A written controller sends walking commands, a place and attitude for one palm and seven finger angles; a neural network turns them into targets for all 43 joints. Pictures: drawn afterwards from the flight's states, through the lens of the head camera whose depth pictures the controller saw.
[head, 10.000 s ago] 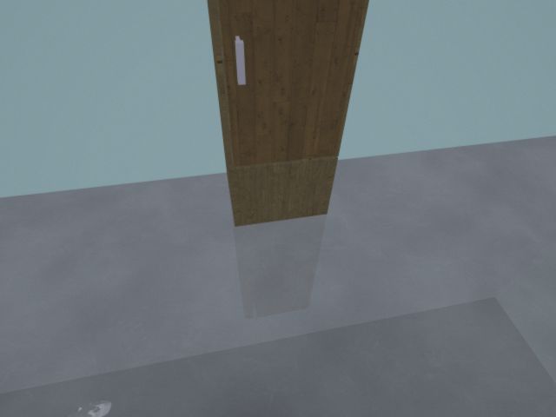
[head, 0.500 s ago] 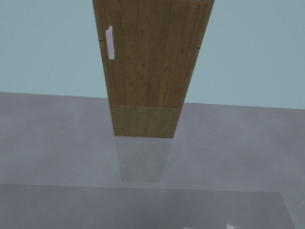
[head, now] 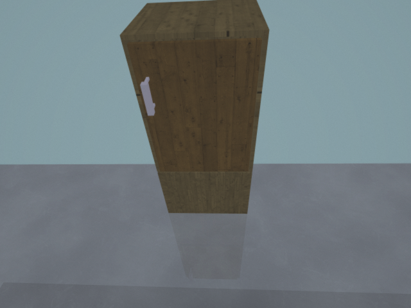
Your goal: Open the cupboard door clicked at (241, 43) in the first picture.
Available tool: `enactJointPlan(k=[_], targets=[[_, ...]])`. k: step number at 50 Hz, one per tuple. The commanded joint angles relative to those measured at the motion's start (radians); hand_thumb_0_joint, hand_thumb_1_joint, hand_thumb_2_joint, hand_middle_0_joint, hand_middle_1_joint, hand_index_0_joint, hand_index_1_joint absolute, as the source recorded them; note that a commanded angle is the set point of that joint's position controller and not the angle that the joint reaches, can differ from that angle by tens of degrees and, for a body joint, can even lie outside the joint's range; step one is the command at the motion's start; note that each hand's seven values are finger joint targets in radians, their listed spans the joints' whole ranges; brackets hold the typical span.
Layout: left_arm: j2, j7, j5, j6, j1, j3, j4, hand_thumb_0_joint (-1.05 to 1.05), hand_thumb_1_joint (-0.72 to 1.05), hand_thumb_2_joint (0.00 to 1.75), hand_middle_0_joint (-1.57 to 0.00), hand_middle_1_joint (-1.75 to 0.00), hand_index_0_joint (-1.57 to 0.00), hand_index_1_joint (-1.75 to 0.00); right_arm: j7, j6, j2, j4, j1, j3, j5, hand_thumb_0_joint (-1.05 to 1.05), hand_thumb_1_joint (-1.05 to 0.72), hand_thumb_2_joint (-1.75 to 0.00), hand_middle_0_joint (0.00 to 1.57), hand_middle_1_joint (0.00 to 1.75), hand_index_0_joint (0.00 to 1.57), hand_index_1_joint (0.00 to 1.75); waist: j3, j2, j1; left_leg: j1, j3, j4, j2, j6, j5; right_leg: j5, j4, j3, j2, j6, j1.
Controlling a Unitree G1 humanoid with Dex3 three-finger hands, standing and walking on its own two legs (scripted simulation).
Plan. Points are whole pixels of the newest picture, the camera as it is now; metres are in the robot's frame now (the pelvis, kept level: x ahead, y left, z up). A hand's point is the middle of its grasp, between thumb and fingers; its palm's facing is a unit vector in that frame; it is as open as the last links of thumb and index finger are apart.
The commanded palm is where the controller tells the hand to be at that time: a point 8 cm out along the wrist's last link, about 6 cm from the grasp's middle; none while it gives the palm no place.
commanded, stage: take the last steps up to it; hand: left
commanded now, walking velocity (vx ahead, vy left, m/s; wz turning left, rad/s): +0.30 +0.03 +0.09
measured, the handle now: (149, 96) +0.77 +0.25 +0.03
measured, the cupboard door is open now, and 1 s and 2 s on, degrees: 0 0 0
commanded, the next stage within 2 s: come to a stop and stand still in 0.44 s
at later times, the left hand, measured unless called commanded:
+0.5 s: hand out of the picture +0.05 +0.20 -0.19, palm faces +0.15 -0.98 -0.13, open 7.4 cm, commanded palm none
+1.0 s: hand (134, 254) +0.30 +0.23 -0.18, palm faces +0.03 -0.97 -0.25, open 7.3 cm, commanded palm none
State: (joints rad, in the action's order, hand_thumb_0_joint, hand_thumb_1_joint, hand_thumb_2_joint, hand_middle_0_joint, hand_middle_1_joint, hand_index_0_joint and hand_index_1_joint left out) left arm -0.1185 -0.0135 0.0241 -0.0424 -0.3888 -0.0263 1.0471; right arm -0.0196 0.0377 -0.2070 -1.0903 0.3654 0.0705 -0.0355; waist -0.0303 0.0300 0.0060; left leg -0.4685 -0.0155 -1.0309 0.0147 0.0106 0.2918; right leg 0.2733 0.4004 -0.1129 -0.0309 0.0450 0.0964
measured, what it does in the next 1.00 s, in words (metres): walks ahead: left foot, then right foot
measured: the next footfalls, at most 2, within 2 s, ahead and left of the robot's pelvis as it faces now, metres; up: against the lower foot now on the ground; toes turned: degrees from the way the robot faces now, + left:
left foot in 0.40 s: +0.23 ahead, +0.16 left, +0.00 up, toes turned +10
right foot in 0.84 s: +0.32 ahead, -0.06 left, +0.00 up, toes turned -4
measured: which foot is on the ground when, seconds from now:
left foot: up 0.00-0.38, down 0.40-0.86, up 0.88-1.00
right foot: down 0.00-0.40, up 0.42-0.82, down 0.84-1.00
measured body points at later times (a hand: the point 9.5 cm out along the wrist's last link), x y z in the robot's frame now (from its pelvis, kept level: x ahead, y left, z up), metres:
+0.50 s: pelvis +0.16 +0.07 -0.02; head +0.18 +0.08 +0.43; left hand +0.04 +0.26 -0.18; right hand +0.28 -0.14 -0.16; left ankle +0.19 +0.15 -0.75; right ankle +0.04 -0.06 -0.66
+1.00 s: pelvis +0.21 +0.04 -0.02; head +0.26 +0.02 +0.43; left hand +0.30 +0.28 -0.16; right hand +0.24 -0.19 -0.19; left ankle +0.16 +0.16 -0.68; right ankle +0.28 -0.06 -0.75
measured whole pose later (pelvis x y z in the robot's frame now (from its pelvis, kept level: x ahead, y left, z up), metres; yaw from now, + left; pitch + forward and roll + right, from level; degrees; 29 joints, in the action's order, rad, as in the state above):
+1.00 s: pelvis +0.21 +0.04 -0.02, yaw +2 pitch -1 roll +1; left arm -0.15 -0.03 0.03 0.02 -0.12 -0.03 0.96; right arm 0.03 0.06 -0.17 -1.05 0.22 0.07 -0.01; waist 0.13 0.03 -0.02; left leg -0.38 -0.02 -1.08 -0.01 -0.02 0.54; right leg 0.20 0.57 -0.10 -0.05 0.04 0.35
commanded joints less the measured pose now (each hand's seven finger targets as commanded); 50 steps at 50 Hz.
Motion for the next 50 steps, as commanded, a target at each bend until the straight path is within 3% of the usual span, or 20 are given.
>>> enactJointPlan(k=[1, 9, 15, 18, 19, 20, 21, 22, 24, 28, 31, 38, 40, 41, 42, 43, 44, 45, 47, 50], targets=[[-0.114, -0.011, -0.011, -0.035, -0.060, -0.016, -0.001, 0.00, 0.90, 0.90, -0.20, -0.30, -0.20, -0.30, -0.003, -0.031, -0.013, 0.063, -0.036, 0.010, 0.006, 0.00, -0.90, -0.90, 0.20, 0.30, 0.20, 0.30, 0.183, -0.128, -0.014, -0.202, 0.010, -0.082, 0.060, -0.035, -0.155, 0.041, -0.308, 0.153, -0.221, 0.021, 0.033], [-0.091, -0.019, 0.001, -0.054, -0.213, -0.010, 0.091, 0.00, 0.90, 0.90, -0.20, -0.30, -0.20, -0.30, -0.007, -0.048, 0.012, 0.111, -0.211, -0.004, 0.011, 0.00, -0.90, -0.90, 0.20, 0.30, 0.20, 0.30, 0.191, -0.135, 0.038, -0.280, -0.038, 0.115, 0.091, -0.036, -0.130, -0.292, -0.239, 0.131, -0.257, 0.086, -0.122], [-0.106, -0.027, 0.007, -0.034, -0.236, -0.014, 0.124, 0.00, 0.90, 0.90, -0.20, -0.30, -0.20, -0.30, -0.008, -0.070, 0.042, 0.129, -0.289, -0.022, 0.017, 0.00, -0.90, -0.90, 0.20, 0.30, 0.20, 0.30, 0.180, -0.204, 0.053, -0.066, -0.118, 0.354, 0.034, 0.016, -0.052, -0.589, -0.119, 0.079, -0.256, 0.077, -0.107], [-0.123, -0.026, -0.003, -0.029, -0.178, -0.020, 0.111, 0.00, 0.90, 0.90, -0.20, -0.30, -0.20, -0.30, 0.014, -0.086, -0.011, 0.051, -0.023, -0.012, 0.009, 0.00, -0.90, -0.90, 0.20, 0.30, 0.20, 0.30, 0.032, -0.146, -0.076, 0.329, -0.141, 0.536, -0.024, 0.046, -0.165, -0.714, 0.228, 0.003, -0.188, 0.030, -0.016], [-0.090, -0.021, -0.012, -0.029, -0.211, -0.016, 0.100, 0.00, 0.90, 0.90, -0.20, -0.30, -0.20, -0.30, 0.027, -0.095, -0.105, 0.022, 0.104, 0.007, 0.000, 0.00, -0.90, -0.90, 0.20, 0.30, 0.20, 0.30, -0.107, 0.013, -0.114, 0.602, 0.041, 0.535, 0.153, 0.095, -0.333, -0.400, 0.463, -0.036, -0.113, -0.013, 0.165], [-0.039, -0.013, -0.024, -0.029, -0.226, 0.001, 0.076, 0.00, 0.90, 0.90, -0.20, -0.30, -0.20, -0.30, 0.039, -0.095, -0.194, 0.009, 0.177, 0.026, 0.008, 0.00, -0.90, -0.90, 0.20, 0.30, 0.20, 0.30, -0.202, 0.227, -0.109, 0.777, 0.366, 0.591, 0.396, 0.205, -0.534, 0.281, 0.745, -0.027, 0.001, -0.038, 0.409], [-0.064, -0.019, -0.018, -0.022, -0.165, -0.008, 0.056, 0.00, 0.90, 0.90, -0.20, -0.30, -0.20, -0.30, 0.044, -0.085, -0.198, 0.010, 0.162, 0.023, 0.023, 0.00, -0.90, -0.90, 0.20, 0.30, 0.20, 0.30, -0.180, 0.135, -0.107, 0.695, 0.379, 0.668, 0.438, 0.242, -0.518, 0.331, 0.866, 0.064, -0.018, -0.015, 0.436], [-0.059, -0.019, -0.014, -0.017, -0.107, -0.011, 0.048, 0.00, 0.90, 0.90, -0.20, -0.30, -0.20, -0.30, 0.047, -0.088, -0.155, 0.023, 0.076, 0.014, 0.023, 0.00, -0.90, -0.90, 0.20, 0.30, 0.20, 0.30, -0.081, 0.069, -0.083, 0.559, 0.298, 0.706, 0.403, 0.231, -0.433, 0.263, 0.899, 0.078, -0.054, -0.015, 0.457], [-0.046, -0.005, -0.006, -0.008, -0.046, -0.019, 0.048, 0.00, 0.90, 0.90, -0.20, -0.30, -0.20, -0.30, 0.050, -0.101, -0.059, 0.051, -0.041, -0.013, 0.020, 0.00, -0.90, -0.90, 0.20, 0.30, 0.20, 0.30, 0.080, 0.051, -0.042, 0.341, 0.182, 0.757, 0.338, 0.191, -0.431, 0.132, 0.874, 0.100, -0.101, -0.030, 0.452], [-0.013, -0.001, -0.003, 0.027, -0.084, -0.019, 0.050, 0.00, 0.90, 0.90, -0.20, -0.30, -0.20, -0.30, 0.052, -0.115, -0.012, 0.051, -0.082, -0.035, 0.021, 0.00, -0.90, -0.90, 0.20, 0.30, 0.20, 0.30, 0.086, 0.061, 0.025, 0.210, 0.024, 0.784, 0.260, 0.159, -0.598, 0.059, 0.703, 0.084, -0.098, -0.057, 0.337], [-0.014, -0.014, -0.005, 0.046, -0.047, -0.016, 0.027, 0.00, 0.90, 0.90, -0.20, -0.30, -0.20, -0.30, 0.060, -0.109, -0.015, 0.074, -0.108, -0.034, 0.017, 0.00, -0.90, -0.90, 0.20, 0.30, 0.20, 0.30, 0.065, 0.020, 0.035, 0.211, -0.018, 0.735, 0.255, 0.139, -0.821, -0.021, 0.500, 0.082, -0.079, -0.075, 0.261], [-0.116, -0.015, -0.002, 0.070, 0.107, -0.032, -0.066, 0.00, 0.90, 0.90, -0.20, -0.30, -0.20, -0.30, 0.067, -0.049, -0.085, 0.072, -0.103, 0.002, 0.011, 0.00, -0.90, -0.90, 0.20, 0.30, 0.20, 0.30, 0.103, 0.117, 0.002, 0.320, 0.030, 0.624, 0.277, 0.122, -0.812, 0.005, 0.266, 0.047, -0.040, -0.061, 0.244], [-0.142, -0.014, 0.000, 0.062, 0.097, -0.038, -0.075, 0.00, 0.90, 0.90, -0.20, -0.30, -0.20, -0.30, 0.064, -0.038, -0.092, 0.074, -0.099, 0.009, 0.013, 0.00, -0.90, -0.90, 0.20, 0.30, 0.20, 0.30, 0.091, 0.076, 0.017, 0.320, 0.020, 0.546, 0.247, 0.085, -0.726, -0.131, 0.148, 0.049, -0.045, -0.055, 0.187], [-0.168, -0.014, 0.002, 0.052, 0.087, -0.043, -0.076, 0.00, 0.90, 0.90, -0.20, -0.30, -0.20, -0.30, 0.062, -0.033, -0.082, 0.078, -0.087, 0.011, 0.017, 0.00, -0.90, -0.90, 0.20, 0.30, 0.20, 0.30, 0.058, 0.009, 0.020, 0.290, -0.014, 0.472, 0.190, 0.045, -0.589, -0.421, 0.088, 0.086, -0.081, -0.044, 0.116], [-0.218, -0.019, 0.007, 0.043, 0.083, -0.050, -0.078, 0.00, 0.90, 0.90, -0.20, -0.30, -0.20, -0.30, 0.057, -0.028, -0.049, 0.082, -0.053, 0.013, 0.025, 0.00, -0.90, -0.90, 0.20, 0.30, 0.20, 0.30, 0.001, -0.119, 0.009, 0.194, -0.064, 0.348, 0.096, -0.001, -0.324, -0.793, 0.122, 0.234, -0.211, 0.024, 0.022], [-0.253, -0.020, 0.002, 0.039, 0.064, -0.054, -0.074, 0.00, 0.90, 0.90, -0.20, -0.30, -0.20, -0.30, 0.054, -0.021, -0.017, 0.093, -0.048, 0.009, 0.032, 0.00, -0.90, -0.90, 0.20, 0.30, 0.20, 0.30, -0.039, -0.209, 0.014, 0.124, -0.098, 0.198, -0.002, -0.035, 0.175, -1.075, 0.079, 0.318, -0.359, 0.138, -0.023], [-0.259, -0.023, -0.002, 0.039, 0.059, -0.053, -0.079, 0.00, 0.90, 0.90, -0.20, -0.30, -0.20, -0.30, 0.058, -0.008, -0.013, 0.098, -0.069, 0.009, 0.037, 0.00, -0.90, -0.90, 0.20, 0.30, 0.20, 0.30, -0.067, -0.197, 0.033, 0.121, -0.027, 0.034, -0.017, -0.029, 0.356, -1.075, 0.037, 0.319, -0.403, 0.206, -0.008], [-0.240, -0.031, -0.002, 0.041, 0.095, -0.056, -0.086, 0.00, 0.90, 0.90, -0.20, -0.30, -0.20, -0.30, 0.060, 0.004, -0.009, 0.100, -0.085, 0.007, 0.036, 0.00, -0.90, -0.90, 0.20, 0.30, 0.20, 0.30, -0.074, -0.196, 0.027, 0.109, 0.024, -0.063, -0.010, -0.027, 0.354, -0.993, 0.023, 0.325, -0.380, 0.225, 0.019], [-0.228, -0.037, -0.001, 0.049, 0.178, -0.052, -0.116, 0.00, 0.90, 0.90, -0.20, -0.30, -0.20, -0.30, 0.054, 0.014, -0.018, 0.092, -0.094, 0.010, 0.032, 0.00, -0.90, -0.90, 0.20, 0.30, 0.20, 0.30, -0.039, -0.152, 0.009, 0.058, 0.057, -0.170, -0.003, -0.038, 0.281, -0.773, -0.002, 0.289, -0.339, 0.204, 0.078], [-0.223, -0.040, 0.003, 0.052, 0.227, -0.056, -0.140, 0.00, 0.90, 0.90, -0.20, -0.30, -0.20, -0.30, 0.041, 0.017, -0.019, 0.085, -0.058, 0.008, 0.028, 0.00, -0.90, -0.90, 0.20, 0.30, 0.20, 0.30, -0.072, -0.124, -0.007, 0.081, 0.038, -0.071, 0.006, -0.052, 0.214, -0.537, -0.032, 0.230, -0.289, 0.156, 0.080]])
